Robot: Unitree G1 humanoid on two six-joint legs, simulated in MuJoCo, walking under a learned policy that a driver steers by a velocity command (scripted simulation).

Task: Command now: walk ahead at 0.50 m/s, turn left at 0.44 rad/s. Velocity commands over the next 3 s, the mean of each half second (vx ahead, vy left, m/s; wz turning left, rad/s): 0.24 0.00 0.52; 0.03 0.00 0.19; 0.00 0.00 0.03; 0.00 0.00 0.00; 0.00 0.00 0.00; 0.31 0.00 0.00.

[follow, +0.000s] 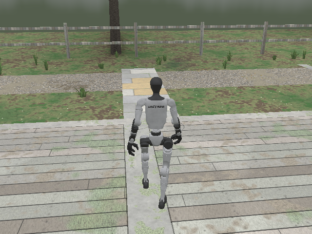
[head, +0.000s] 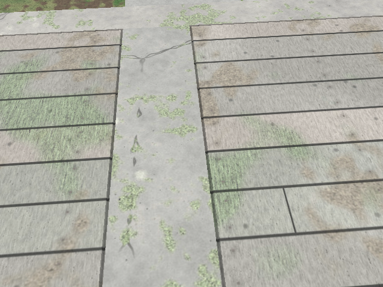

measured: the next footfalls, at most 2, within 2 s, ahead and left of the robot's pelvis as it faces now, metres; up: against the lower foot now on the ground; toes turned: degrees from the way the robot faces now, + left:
left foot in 0.10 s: +0.22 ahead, +0.09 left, +0.00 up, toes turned +8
right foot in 0.66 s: +0.33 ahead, -0.07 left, +0.00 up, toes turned +22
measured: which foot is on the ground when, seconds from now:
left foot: up 0.00-0.08, down 0.10-0.68, up 0.70-0.96, down 0.98-1.00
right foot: down 0.00-0.12, up 0.14-0.64, down 0.66-1.00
